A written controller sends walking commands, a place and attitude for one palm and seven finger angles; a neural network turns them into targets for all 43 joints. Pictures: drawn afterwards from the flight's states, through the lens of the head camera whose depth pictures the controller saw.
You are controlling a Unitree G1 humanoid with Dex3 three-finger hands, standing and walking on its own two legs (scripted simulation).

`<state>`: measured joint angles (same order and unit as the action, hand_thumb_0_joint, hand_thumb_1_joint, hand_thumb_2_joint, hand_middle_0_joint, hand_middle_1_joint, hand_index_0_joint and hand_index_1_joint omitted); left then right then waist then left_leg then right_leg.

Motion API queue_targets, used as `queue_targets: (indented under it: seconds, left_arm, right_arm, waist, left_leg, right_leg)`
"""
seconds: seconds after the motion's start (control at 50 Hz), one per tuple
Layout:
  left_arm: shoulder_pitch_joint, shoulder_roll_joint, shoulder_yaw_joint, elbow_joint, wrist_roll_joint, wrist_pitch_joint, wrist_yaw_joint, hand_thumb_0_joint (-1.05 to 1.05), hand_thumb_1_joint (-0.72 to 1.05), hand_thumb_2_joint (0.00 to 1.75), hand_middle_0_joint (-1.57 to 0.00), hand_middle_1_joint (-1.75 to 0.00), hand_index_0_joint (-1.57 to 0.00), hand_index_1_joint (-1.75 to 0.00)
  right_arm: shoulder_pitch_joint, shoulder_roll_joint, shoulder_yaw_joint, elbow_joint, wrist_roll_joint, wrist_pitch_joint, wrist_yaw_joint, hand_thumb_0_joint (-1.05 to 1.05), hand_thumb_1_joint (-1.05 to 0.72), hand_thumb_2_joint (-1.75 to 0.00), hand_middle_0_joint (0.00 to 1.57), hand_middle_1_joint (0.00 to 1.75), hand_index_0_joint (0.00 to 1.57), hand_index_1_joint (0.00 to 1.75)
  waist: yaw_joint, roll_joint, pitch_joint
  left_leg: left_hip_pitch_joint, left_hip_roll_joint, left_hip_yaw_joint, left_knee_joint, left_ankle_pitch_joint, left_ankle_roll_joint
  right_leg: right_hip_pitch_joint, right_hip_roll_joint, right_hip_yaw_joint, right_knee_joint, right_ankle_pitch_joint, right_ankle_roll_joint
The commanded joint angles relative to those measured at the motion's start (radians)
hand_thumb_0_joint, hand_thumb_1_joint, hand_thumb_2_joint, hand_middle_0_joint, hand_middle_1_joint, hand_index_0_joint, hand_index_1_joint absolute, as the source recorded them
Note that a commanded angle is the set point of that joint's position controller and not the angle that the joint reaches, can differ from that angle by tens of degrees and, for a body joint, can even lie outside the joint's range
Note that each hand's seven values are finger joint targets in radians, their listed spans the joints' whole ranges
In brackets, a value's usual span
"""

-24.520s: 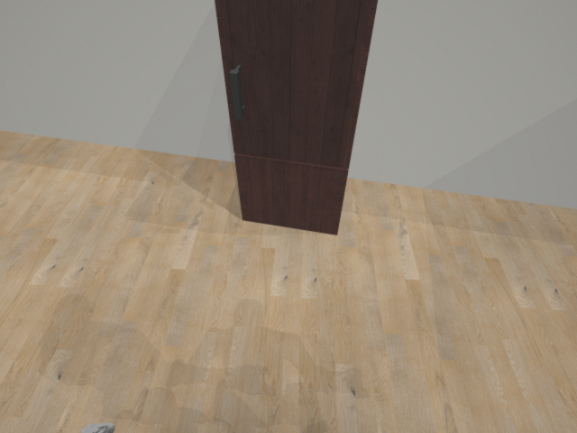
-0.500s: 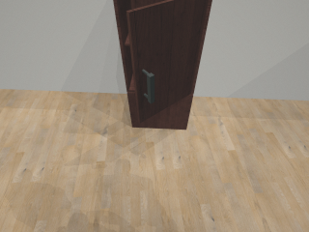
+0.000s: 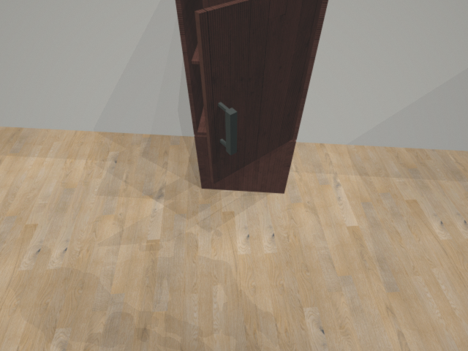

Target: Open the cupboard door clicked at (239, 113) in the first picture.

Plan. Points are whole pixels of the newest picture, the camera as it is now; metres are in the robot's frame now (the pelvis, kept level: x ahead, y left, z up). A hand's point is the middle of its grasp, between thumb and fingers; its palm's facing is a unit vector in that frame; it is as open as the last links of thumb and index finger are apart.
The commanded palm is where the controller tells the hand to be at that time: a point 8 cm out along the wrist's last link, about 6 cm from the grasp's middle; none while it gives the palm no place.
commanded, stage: look to check the result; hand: left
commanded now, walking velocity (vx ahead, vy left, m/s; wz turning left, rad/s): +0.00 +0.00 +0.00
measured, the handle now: (226, 128) +0.73 +0.06 -0.09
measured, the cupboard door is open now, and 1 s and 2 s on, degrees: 41 41 41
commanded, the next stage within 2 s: walk to a spot facing it in 0.20 s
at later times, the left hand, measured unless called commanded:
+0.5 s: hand out of the picture +0.07 +0.21 -0.17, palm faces -0.04 -0.96 -0.28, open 7.4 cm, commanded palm none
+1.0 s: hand out of the picture +0.09 +0.15 -0.17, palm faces -0.24 -0.94 -0.25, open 7.4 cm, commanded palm none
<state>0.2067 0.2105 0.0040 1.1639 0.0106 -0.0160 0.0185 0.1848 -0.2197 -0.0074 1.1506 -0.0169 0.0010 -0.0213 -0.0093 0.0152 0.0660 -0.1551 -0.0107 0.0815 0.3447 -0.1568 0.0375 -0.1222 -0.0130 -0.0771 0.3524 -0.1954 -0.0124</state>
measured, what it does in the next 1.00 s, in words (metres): lifts its left foot, turning right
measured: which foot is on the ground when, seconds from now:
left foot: down 0.00-0.74, up 0.76-1.00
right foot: down 0.00-1.00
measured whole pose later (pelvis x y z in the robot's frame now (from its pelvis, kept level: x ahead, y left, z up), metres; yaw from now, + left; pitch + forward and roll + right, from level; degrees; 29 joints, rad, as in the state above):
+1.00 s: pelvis +0.00 -0.03 -0.01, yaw -19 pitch +0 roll +2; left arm 0.25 0.19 0.07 0.96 0.02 0.04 0.01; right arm 0.09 -0.22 -0.07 0.93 -0.01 0.06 -0.04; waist 0.03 -0.01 0.12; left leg -0.43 0.03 -0.01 0.98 -0.43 -0.06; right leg -0.27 0.07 0.12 0.49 -0.22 -0.05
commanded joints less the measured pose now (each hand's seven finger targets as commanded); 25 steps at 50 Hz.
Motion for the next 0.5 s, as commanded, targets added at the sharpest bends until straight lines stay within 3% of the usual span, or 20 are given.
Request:
queue_targets:
  seconds: [0.0, 0.3, 0.34, 0.38, 0.48]
  left_arm:
    - [0.009, 0.162, 0.026, -0.036, 0.001, -0.016, 0.010, 0.00, 0.90, 0.90, -0.20, -0.30, -0.20, -0.30]
    - [-0.046, 0.210, 0.031, -0.052, -0.001, -0.021, 0.007, 0.00, 0.90, 0.90, -0.20, -0.30, -0.20, -0.30]
    - [-0.045, 0.201, 0.032, -0.056, -0.001, -0.014, 0.007, 0.00, 0.90, 0.90, -0.20, -0.30, -0.20, -0.30]
    - [-0.018, 0.146, 0.029, -0.057, -0.001, 0.005, 0.010, 0.00, 0.90, 0.90, -0.20, -0.30, -0.20, -0.30]
    - [-0.005, 0.167, 0.059, -0.124, 0.006, 0.038, 0.001, 0.00, 0.90, 0.90, -0.20, -0.30, -0.20, -0.30]
  right_arm:
    - [0.014, -0.142, -0.024, -0.031, -0.001, -0.015, -0.003, 0.00, -0.90, -0.90, 0.20, 0.30, 0.20, 0.30]
    - [-0.033, -0.190, -0.023, -0.036, -0.001, -0.021, 0.000, 0.00, -0.90, -0.90, 0.20, 0.30, 0.20, 0.30]
    - [-0.024, -0.176, -0.022, -0.036, -0.003, -0.018, -0.003, 0.00, -0.90, -0.90, 0.20, 0.30, 0.20, 0.30]
    - [0.020, -0.113, -0.016, -0.034, -0.003, -0.005, -0.007, 0.00, -0.90, -0.90, 0.20, 0.30, 0.20, 0.30]
    - [0.038, -0.147, -0.050, -0.097, -0.003, 0.014, -0.021, 0.00, -0.90, -0.90, 0.20, 0.30, 0.20, 0.30]
  waist:
    - [-0.002, -0.018, -0.019]
    - [0.001, -0.010, -0.057]
    - [-0.001, -0.014, -0.059]
    - [-0.005, -0.019, -0.069]
    - [-0.006, -0.012, -0.055]
  left_leg:
    - [0.026, 0.132, -0.139, -0.077, 0.043, -0.004]
    - [0.054, 0.139, -0.144, -0.081, 0.123, -0.008]
    - [0.073, 0.147, -0.124, -0.061, 0.140, -0.012]
    - [0.077, 0.152, -0.086, -0.015, 0.149, -0.023]
    - [0.058, 0.186, -0.048, 0.049, 0.081, -0.013]
  right_leg:
    - [-0.041, -0.117, 0.123, -0.096, 0.034, -0.030]
    - [0.009, -0.126, 0.120, -0.103, 0.117, -0.029]
    - [-0.009, -0.124, 0.136, -0.087, 0.165, -0.032]
    - [-0.030, -0.123, 0.149, -0.045, 0.224, -0.026]
    - [-0.122, -0.093, 0.183, 0.064, 0.223, -0.036]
